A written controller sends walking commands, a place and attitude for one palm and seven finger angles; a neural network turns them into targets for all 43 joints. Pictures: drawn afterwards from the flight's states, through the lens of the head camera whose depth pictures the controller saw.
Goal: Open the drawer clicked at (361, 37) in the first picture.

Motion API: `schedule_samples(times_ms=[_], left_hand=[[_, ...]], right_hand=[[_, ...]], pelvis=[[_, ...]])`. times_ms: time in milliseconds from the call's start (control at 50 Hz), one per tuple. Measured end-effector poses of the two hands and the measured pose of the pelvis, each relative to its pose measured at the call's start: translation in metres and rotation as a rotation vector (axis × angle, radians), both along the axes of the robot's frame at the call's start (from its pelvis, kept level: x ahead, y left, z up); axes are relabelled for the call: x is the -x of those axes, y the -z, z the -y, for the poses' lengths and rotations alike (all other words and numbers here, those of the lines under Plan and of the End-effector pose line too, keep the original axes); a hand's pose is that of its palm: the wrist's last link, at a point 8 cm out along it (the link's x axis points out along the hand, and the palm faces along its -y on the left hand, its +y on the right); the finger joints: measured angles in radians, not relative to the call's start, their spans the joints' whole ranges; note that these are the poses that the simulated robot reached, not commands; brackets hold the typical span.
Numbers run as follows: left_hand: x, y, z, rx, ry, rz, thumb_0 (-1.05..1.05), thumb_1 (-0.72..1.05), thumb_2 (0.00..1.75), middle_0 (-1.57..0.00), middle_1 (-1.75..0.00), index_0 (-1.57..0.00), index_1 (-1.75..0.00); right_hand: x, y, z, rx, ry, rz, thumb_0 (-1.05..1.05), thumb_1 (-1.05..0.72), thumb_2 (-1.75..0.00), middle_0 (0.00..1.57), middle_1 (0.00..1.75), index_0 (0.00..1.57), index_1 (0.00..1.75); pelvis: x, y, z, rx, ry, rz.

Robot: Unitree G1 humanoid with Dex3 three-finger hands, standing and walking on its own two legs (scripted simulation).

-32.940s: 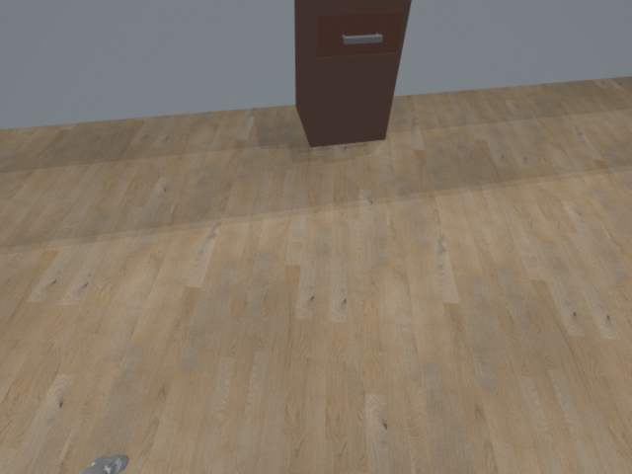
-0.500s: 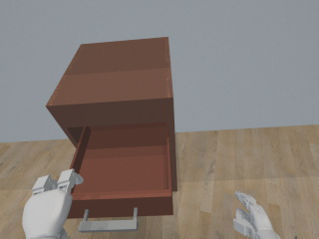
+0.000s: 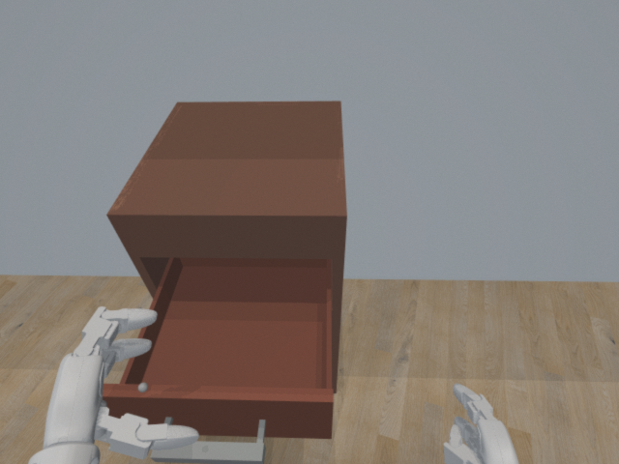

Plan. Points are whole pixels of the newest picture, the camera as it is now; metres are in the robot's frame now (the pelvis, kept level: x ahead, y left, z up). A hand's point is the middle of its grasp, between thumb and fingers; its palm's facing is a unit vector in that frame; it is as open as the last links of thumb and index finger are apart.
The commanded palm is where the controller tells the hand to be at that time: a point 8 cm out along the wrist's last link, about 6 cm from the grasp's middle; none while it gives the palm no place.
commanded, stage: draw the hand back to the body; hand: left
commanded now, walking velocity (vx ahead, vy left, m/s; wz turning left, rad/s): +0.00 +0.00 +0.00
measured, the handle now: (212, 438) +0.20 +0.19 -0.18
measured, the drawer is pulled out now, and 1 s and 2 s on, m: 0.28 0.28 0.28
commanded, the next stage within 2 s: step back with the hand held close in 0.78 s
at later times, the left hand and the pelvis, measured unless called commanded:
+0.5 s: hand (80, 338) +0.18 +0.23 +0.17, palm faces +0.39 -0.81 -0.43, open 9.3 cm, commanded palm +0.13 +0.27 +0.19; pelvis +0.00 -0.01 +0.01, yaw +0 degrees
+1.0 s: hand (67, 337) +0.18 +0.24 +0.18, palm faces +0.39 -0.80 -0.45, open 7.4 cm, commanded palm +0.11 +0.28 +0.19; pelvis -0.01 -0.01 +0.02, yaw +1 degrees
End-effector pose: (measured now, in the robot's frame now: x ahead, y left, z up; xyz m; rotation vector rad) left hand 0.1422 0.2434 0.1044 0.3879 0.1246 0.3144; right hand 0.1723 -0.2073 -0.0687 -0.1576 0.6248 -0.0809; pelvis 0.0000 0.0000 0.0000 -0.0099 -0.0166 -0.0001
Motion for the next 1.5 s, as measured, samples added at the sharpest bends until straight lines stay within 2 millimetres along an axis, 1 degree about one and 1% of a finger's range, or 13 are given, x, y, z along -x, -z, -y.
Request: schedule_samples(times_ms=[80,160,360,520,580,720,780,900,1000,1140,1200,1380,1500], left_hand=[[-0.009,-0.026,-0.005,-0.008,0.027,0.094,-0.01,-0.25,0.4,-0.29,-1.04,-0.3,-1.04],[-0.012,-0.048,-0.015,-0.061,0.026,0.138,0.0,-0.13,0.46,-0.28,-0.96,-0.28,-0.96],[-0.003,-0.061,-0.018,-0.083,0.012,0.14,0.0,0.21,0.6,-0.25,-0.74,-0.26,-0.74],[0.0,-0.088,-0.029,-0.143,-0.023,0.252,0.01,0.49,0.72,-0.24,-0.56,-0.24,-0.56],[0.0,-0.09,-0.029,-0.139,-0.028,0.269,0.01,0.59,0.77,-0.23,-0.49,-0.23,-0.5],[0.0,-0.075,-0.023,-0.092,-0.005,0.211,0.01,0.79,0.85,-0.21,-0.36,-0.22,-0.37],[0.002,-0.075,-0.023,-0.095,-0.001,0.203,0.01,0.83,0.87,-0.21,-0.34,-0.22,-0.34],[0.004,-0.083,-0.025,-0.115,-0.007,0.229,0.02,0.87,0.89,-0.21,-0.31,-0.21,-0.31],[0.004,-0.093,-0.034,-0.181,-0.002,0.272,0.02,0.88,0.89,-0.21,-0.3,-0.21,-0.31],[0.012,-0.074,-0.031,-0.16,0.06,0.172,0.02,0.89,0.89,-0.21,-0.3,-0.21,-0.3],[0.019,-0.07,-0.033,-0.159,0.081,0.145,0.02,0.89,0.89,-0.21,-0.3,-0.21,-0.3],[0.036,-0.084,-0.051,-0.211,0.071,0.243,0.02,0.88,0.89,-0.21,-0.3,-0.21,-0.3],[0.05,-0.079,-0.05,-0.2,0.063,0.271,0.02,0.89,0.89,-0.21,-0.3,-0.21,-0.3]], right_hand=[[0.001,-0.002,0.0,0.007,-0.009,-0.001,0.01,-0.9,-0.9,0.2,0.3,0.2,0.3],[-0.001,-0.002,0.002,-0.006,0.0,-0.01,0.01,-0.9,-0.9,0.2,0.3,0.2,0.3],[-0.012,-0.004,0.01,0.006,-0.004,-0.019,0.01,-0.9,-0.9,0.2,0.3,0.2,0.3],[-0.022,-0.013,0.009,0.009,-0.018,0.013,0.01,-0.9,-0.9,0.2,0.3,0.2,0.3],[-0.023,-0.014,0.008,-0.001,-0.019,0.02,0.01,-0.9,-0.9,0.2,0.3,0.2,0.3],[-0.015,-0.013,0.009,0.0,-0.014,0.0,0.01,-0.9,-0.9,0.2,0.3,0.2,0.3],[-0.01,-0.012,0.011,0.007,-0.01,-0.012,0.01,-0.9,-0.9,0.2,0.3,0.2,0.3],[-0.004,-0.009,0.014,0.009,0.001,-0.025,0.01,-0.9,-0.9,0.2,0.3,0.2,0.3],[0.003,-0.007,0.017,0.018,0.004,-0.069,0.01,-0.9,-0.9,0.2,0.3,0.2,0.3],[0.016,-0.003,0.027,0.058,0.044,-0.138,0.01,-0.9,-0.89,0.2,0.3,0.2,0.3],[0.02,-0.004,0.028,0.076,0.066,-0.146,0.01,-0.9,-0.89,0.2,0.3,0.2,0.3],[0.028,-0.014,0.015,0.093,0.066,-0.104,0.01,-0.9,-0.9,0.2,0.3,0.2,0.3],[0.037,-0.017,0.005,0.079,0.036,-0.062,0.01,-0.9,-0.89,0.21,0.3,0.2,0.3]], pelvis=[[-0.002,-0.004,0.002,0.002,-0.005,0.011],[-0.002,-0.008,0.003,0.001,0.001,0.008],[-0.003,-0.013,0.003,0.002,0.0,0.003],[-0.001,-0.014,0.006,0.003,-0.004,0.02],[0.0,-0.014,0.006,0.002,-0.002,0.023],[0.004,-0.015,0.007,0.001,0.003,0.021],[0.003,-0.015,0.007,0.002,0.004,0.021],[0.004,-0.015,0.006,0.004,0.003,0.029],[0.013,-0.015,0.007,0.009,-0.02,-0.008],[0.024,-0.014,0.0,0.012,-0.023,-0.065],[0.027,-0.012,-0.004,0.013,-0.025,-0.075],[0.045,-0.01,-0.011,0.005,-0.022,-0.067],[0.061,-0.006,-0.011,0.002,-0.012,-0.064]])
